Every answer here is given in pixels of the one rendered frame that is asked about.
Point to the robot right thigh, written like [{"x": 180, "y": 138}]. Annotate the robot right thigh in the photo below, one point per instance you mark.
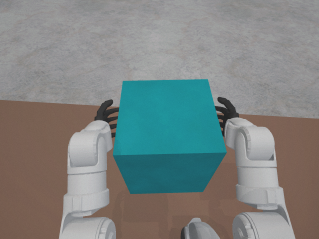
[{"x": 199, "y": 230}]

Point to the left robot upper arm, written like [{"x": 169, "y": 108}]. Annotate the left robot upper arm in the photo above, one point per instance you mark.
[{"x": 89, "y": 228}]

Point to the robot right shin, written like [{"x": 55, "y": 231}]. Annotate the robot right shin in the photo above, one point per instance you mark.
[{"x": 195, "y": 220}]

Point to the carton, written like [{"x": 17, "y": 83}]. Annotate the carton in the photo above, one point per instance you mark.
[{"x": 168, "y": 137}]

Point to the robot left hand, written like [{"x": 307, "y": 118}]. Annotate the robot left hand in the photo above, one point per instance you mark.
[{"x": 102, "y": 115}]

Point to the robot right hand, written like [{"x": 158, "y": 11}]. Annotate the robot right hand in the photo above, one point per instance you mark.
[{"x": 229, "y": 112}]

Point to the right robot upper arm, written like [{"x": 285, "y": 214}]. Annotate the right robot upper arm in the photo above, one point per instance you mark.
[{"x": 261, "y": 225}]

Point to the right robot forearm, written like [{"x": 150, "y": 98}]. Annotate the right robot forearm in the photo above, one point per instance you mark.
[{"x": 255, "y": 158}]

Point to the left robot forearm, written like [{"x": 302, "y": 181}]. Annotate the left robot forearm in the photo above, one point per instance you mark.
[{"x": 87, "y": 190}]

